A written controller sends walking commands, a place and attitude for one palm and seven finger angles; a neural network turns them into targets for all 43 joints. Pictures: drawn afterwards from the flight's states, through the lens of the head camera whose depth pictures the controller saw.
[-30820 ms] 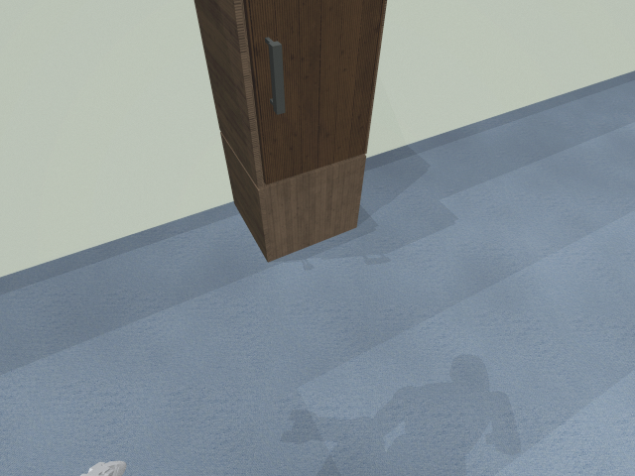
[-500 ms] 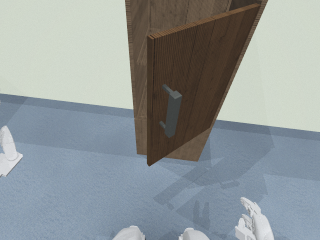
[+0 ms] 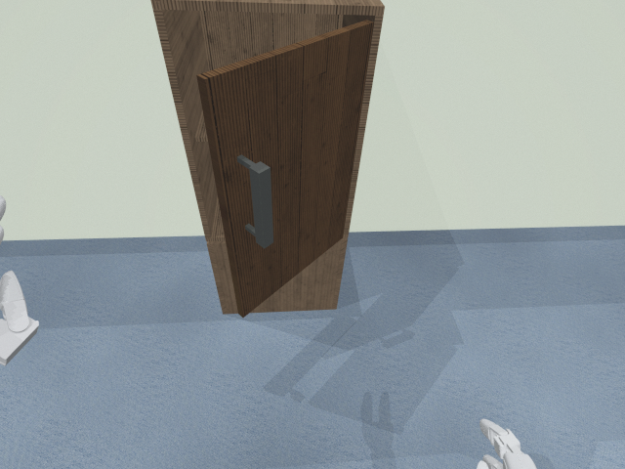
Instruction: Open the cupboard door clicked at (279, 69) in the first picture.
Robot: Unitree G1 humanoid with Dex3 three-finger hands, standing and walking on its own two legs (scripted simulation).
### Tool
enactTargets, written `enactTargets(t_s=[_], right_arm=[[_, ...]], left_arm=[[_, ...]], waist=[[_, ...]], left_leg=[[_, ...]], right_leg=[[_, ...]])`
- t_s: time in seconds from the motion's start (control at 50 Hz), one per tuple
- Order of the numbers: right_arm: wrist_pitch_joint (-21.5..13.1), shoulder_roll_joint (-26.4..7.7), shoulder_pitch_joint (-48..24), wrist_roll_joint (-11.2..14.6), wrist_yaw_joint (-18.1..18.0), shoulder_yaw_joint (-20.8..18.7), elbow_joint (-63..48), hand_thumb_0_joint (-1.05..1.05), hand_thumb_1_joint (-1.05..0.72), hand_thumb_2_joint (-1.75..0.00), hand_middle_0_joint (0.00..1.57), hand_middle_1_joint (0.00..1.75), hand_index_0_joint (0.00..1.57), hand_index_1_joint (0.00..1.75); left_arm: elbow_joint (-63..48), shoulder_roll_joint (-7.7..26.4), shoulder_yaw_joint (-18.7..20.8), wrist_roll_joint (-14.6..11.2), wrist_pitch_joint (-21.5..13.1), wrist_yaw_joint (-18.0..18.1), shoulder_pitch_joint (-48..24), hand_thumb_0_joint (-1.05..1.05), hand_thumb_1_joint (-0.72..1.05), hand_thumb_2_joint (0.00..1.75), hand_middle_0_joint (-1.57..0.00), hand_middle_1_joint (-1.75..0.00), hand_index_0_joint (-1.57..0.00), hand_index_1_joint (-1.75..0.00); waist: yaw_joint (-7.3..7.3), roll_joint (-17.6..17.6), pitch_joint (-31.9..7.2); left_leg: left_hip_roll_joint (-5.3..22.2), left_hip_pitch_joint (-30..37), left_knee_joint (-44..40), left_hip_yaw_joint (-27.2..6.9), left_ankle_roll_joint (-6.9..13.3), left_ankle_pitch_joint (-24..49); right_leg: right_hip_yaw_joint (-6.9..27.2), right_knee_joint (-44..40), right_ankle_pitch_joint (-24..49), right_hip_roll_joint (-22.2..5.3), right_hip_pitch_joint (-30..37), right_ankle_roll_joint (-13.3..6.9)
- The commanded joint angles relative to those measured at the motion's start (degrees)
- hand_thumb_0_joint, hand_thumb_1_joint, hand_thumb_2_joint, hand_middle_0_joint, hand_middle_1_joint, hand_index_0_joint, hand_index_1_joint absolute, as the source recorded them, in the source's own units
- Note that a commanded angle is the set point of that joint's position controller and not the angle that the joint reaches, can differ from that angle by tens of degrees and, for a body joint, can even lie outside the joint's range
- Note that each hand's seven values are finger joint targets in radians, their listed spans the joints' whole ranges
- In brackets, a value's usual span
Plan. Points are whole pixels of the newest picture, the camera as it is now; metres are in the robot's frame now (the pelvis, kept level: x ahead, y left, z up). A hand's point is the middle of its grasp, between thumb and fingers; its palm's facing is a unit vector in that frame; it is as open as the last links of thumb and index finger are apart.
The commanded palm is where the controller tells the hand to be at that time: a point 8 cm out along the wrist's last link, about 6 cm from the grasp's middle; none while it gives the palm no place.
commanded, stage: stop stepping back and stand still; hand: left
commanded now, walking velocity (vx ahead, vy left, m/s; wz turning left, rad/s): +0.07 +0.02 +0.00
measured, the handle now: (254, 202) +0.55 +0.12 +0.03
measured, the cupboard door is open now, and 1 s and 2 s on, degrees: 43 43 43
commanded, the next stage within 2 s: let the arm hang, fingers relaxed in 0.42 s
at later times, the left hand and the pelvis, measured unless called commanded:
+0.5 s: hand (32, 381) +0.16 +0.24 +0.17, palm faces +0.38 -0.79 -0.48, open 7.4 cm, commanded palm none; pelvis -0.04 -0.01 +0.01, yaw -1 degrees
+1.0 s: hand out of the picture -0.09 +0.18 -0.17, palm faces +0.06 -0.98 -0.19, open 7.1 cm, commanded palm none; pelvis -0.05 -0.01 +0.01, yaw +2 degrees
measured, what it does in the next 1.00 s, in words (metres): shifts its weight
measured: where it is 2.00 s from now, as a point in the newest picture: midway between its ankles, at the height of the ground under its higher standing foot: outside the picture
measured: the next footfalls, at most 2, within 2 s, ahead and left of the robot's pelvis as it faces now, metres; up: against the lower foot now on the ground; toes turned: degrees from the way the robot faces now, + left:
none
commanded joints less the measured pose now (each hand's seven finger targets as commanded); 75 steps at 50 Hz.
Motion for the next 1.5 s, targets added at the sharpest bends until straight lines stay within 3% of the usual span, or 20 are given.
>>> enactTargets(t_s=[0.0,0.06,0.1,0.16,0.2,0.24,0.26,0.34,0.36,0.42,0.48,0.5,0.52,0.58,0.64,0.68,0.74,0.84,1.12,1.48], right_arm=[[-3.9,-6.0,-7.7,-0.6,0.0,-1.7,-10.3,0.00,-0.90,-0.90,0.20,0.30,0.20,0.30],[-3.0,-6.1,-7.1,-0.9,0.1,-3.1,-9.9,0.00,-0.90,-0.90,0.20,0.30,0.20,0.30],[-3.4,-5.7,-5.9,-1.2,0.0,-2.8,-9.0,0.00,-0.90,-0.90,0.20,0.30,0.20,0.30],[-4.5,-5.8,-5.3,-1.3,-0.7,-2.6,-8.3,0.00,-0.90,-0.90,0.20,0.30,0.20,0.30],[-5.1,-7.4,-5.5,-1.0,-1.2,-2.8,-9.3,0.00,-0.90,-0.90,0.20,0.30,0.20,0.30],[-5.4,-6.1,-5.6,-1.3,-1.1,-2.0,-8.7,0.00,-0.90,-0.90,0.20,0.30,0.20,0.30],[-5.9,-5.5,-6.1,-1.6,-1.1,-2.0,-8.7,0.00,-0.90,-0.90,0.20,0.30,0.20,0.30],[-6.4,-5.1,-6.4,-1.4,-0.2,-1.7,-9.2,0.00,-0.90,-0.90,0.20,0.30,0.20,0.30],[-6.3,-5.0,-6.6,-1.7,0.0,-1.7,-9.3,0.00,-0.90,-0.90,0.20,0.30,0.20,0.30],[-4.8,-4.4,-5.6,-1.3,0.8,-2.2,-8.5,0.00,-0.90,-0.90,0.20,0.30,0.20,0.30],[-4.6,-3.7,-5.9,-1.2,0.5,-1.4,-8.1,0.00,-0.90,-0.90,0.20,0.30,0.20,0.30],[-5.8,-13.8,-6.5,-1.8,5.4,-5.4,6.3,0.00,-0.90,-0.90,0.20,0.30,0.20,0.30],[-2.3,-10.1,-2.4,-1.2,4.9,-5.4,5.1,0.00,-0.90,-0.90,0.20,0.30,0.20,0.30],[1.5,-9.8,-4.1,-2.1,4.0,-3.0,4.1,0.00,-0.90,-0.90,0.20,0.30,0.20,0.30],[3.2,-9.9,-6.5,-2.4,3.8,-2.9,6.0,0.00,-0.90,-0.90,0.20,0.30,0.20,0.30],[4.7,-8.9,-6.6,-2.5,3.8,-2.6,8.6,0.00,-0.90,-0.90,0.20,0.30,0.20,0.30],[5.6,-6.9,-6.8,-2.7,3.6,-1.1,12.8,0.00,-0.90,-0.90,0.20,0.30,0.20,0.30],[6.2,-4.8,-4.6,-2.4,2.9,-0.6,18.2,0.00,-0.90,-0.90,0.20,0.30,0.20,0.30],[6.9,-2.3,2.9,-2.1,2.3,-0.9,25.1,0.00,-0.90,-0.90,0.20,0.30,0.20,0.30],[6.4,1.7,5.5,-2.3,2.3,-0.6,26.8,0.00,-0.90,-0.90,0.20,0.30,0.20,0.30]], left_arm=[[-13.0,9.7,6.5,0.4,-4.0,1.0,2.3,0.00,0.90,0.90,-0.20,-0.30,-0.20,-0.30],[-15.3,12.2,8.1,0.4,-4.6,1.4,1.8,0.00,0.90,0.90,-0.20,-0.30,-0.20,-0.30],[-15.1,11.2,7.7,1.1,-5.0,1.9,-2.0,0.00,0.90,0.90,-0.20,-0.30,-0.20,-0.30],[-11.9,9.6,5.8,1.6,-5.5,2.1,-6.5,0.00,0.90,0.90,-0.20,-0.30,-0.20,-0.30],[-10.4,8.5,5.4,1.6,-5.7,2.0,-5.9,0.00,0.90,0.90,-0.20,-0.30,-0.20,-0.30],[-9.9,8.4,5.3,1.9,-5.6,1.7,-5.5,0.00,0.90,0.90,-0.20,-0.30,-0.20,-0.30],[-10.6,8.6,5.2,2.3,-5.6,1.5,-6.5,0.00,0.90,0.90,-0.20,-0.30,-0.20,-0.30],[-12.5,7.2,4.5,2.1,-4.7,1.2,-1.1,0.00,0.90,0.90,-0.20,-0.30,-0.20,-0.30],[-12.7,8.8,6.0,2.0,-4.5,1.2,0.7,0.00,0.90,0.90,-0.20,-0.30,-0.20,-0.30],[-11.7,8.5,6.2,0.8,-3.8,1.0,1.9,0.00,0.90,0.90,-0.20,-0.30,-0.20,-0.30],[-11.0,8.9,6.1,1.0,-3.9,1.3,-2.5,0.00,0.90,0.90,-0.20,-0.30,-0.20,-0.30],[32.5,-1.1,-17.4,6.8,5.5,-6.8,-6.6,0.00,0.90,0.90,-0.20,-0.30,-0.20,-0.30],[33.8,-4.0,-17.4,5.5,9.2,-7.6,-3.6,0.00,0.90,0.90,-0.20,-0.30,-0.20,-0.30],[41.5,-5.7,-19.2,5.0,10.4,-7.8,-7.6,0.00,0.90,0.90,-0.20,-0.30,-0.20,-0.30],[53.0,-2.2,-19.1,5.0,9.7,-7.6,-13.6,0.00,0.90,0.90,-0.20,-0.30,-0.20,-0.30],[60.7,-1.4,-20.2,4.5,10.1,-7.4,-17.4,0.00,0.90,0.90,-0.20,-0.30,-0.20,-0.30],[70.9,-3.2,-22.0,3.9,10.6,-7.1,-18.3,0.00,0.90,0.90,-0.20,-0.30,-0.20,-0.30],[82.6,-5.9,-22.5,3.5,10.5,-7.3,-14.4,0.00,0.90,0.90,-0.20,-0.30,-0.20,-0.30],[91.7,-9.3,-23.7,3.3,10.7,-6.7,-10.5,0.00,0.90,0.90,-0.20,-0.30,-0.20,-0.30],[91.0,-11.3,-23.1,3.2,10.2,-6.1,-10.0,0.00,0.90,0.90,-0.20,-0.30,-0.20,-0.30]], waist=[[1.21,7.1,-0.2],[0.84,-3.6,3.2],[0.61,-3.3,4.2],[-0.10,4.9,4.3],[0.91,11.9,3.6],[0.71,16.5,3.0],[1.00,16.5,3.1],[1.72,8.4,-0.5],[1.64,7.9,-1.4],[1.20,-6.0,-0.1],[0.56,-1.2,-1.0],[-1.72,3.1,-0.8],[-0.04,3.4,-4.8],[2.39,-4.1,-2.8],[2.31,-11.4,-3.4],[1.16,-4.6,-1.1],[1.63,8.1,1.0],[1.91,13.6,1.5],[1.27,0.5,6.7],[1.44,2.7,8.0]], left_leg=[[5.9,2.4,-8.6,-9.0,1.6,-6.7],[0.5,2.8,10.1,-3.1,-1.4,-8.9],[1.8,-0.8,13.5,-3.2,-0.9,-8.9],[2.7,8.4,-2.9,-3.9,0.5,-7.1],[8.2,9.3,-9.6,-14.0,3.4,-8.3],[13.3,2.4,-20.0,-23.8,5.9,-25.7],[13.8,-0.5,-22.3,-23.9,6.4,-29.4],[8.3,-1.1,-15.6,-11.9,3.0,-17.4],[5.5,-0.4,-12.1,-8.5,1.3,-13.9],[0.8,2.4,7.1,-3.9,-1.0,-4.8],[1.4,3.9,2.1,-3.8,-0.9,-2.4],[4.0,2.6,10.8,-7.4,0.7,15.3],[3.9,7.3,7.3,-7.9,0.8,20.4],[8.7,2.1,0.9,-15.9,5.7,22.4],[3.7,2.9,2.8,-9.9,2.4,16.9],[2.3,6.1,0.9,-8.0,1.0,10.7],[4.3,6.5,-6.5,-11.2,1.6,9.0],[4.2,6.8,-9.5,-11.3,1.1,0.9],[4.4,7.8,-11.3,-10.6,1.3,-3.8],[3.7,6.5,-9.9,-9.1,0.7,0.9]], right_leg=[[2.1,-11.7,4.4,-2.7,-5.2,-0.1],[16.7,-23.0,-14.1,-13.0,-16.1,-6.8],[17.4,-20.6,-6.5,-15.7,-13.7,-8.7],[8.0,-11.7,-2.9,-8.7,-14.4,-4.2],[3.5,-3.6,2.5,-1.3,-13.5,-0.9],[-0.4,5.6,-0.5,1.2,-9.4,0.8],[-0.2,8.6,-1.5,0.6,-7.9,0.7],[-0.7,-7.2,4.4,-0.2,0.7,0.0],[1.9,-10.6,5.6,-1.8,0.5,-0.9],[17.6,-20.1,5.1,-12.3,-8.7,-5.8],[11.5,-13.2,27.1,-11.2,-4.1,-4.8],[4.6,0.7,41.4,-11.9,-10.2,-4.0],[4.2,2.3,37.6,-7.8,-9.1,-3.0],[0.8,3.1,19.8,-3.9,-7.9,-0.4],[5.4,-3.3,31.5,-7.9,-2.5,-2.6],[6.6,-5.8,30.0,-9.8,-4.5,-4.3],[5.2,-8.1,16.7,-6.1,-3.1,-2.4],[5.0,-13.4,10.9,-6.0,-1.0,-2.8],[3.8,-15.8,4.1,-5.7,-5.8,-2.9],[4.0,-14.8,6.6,-6.2,-5.9,-2.9]])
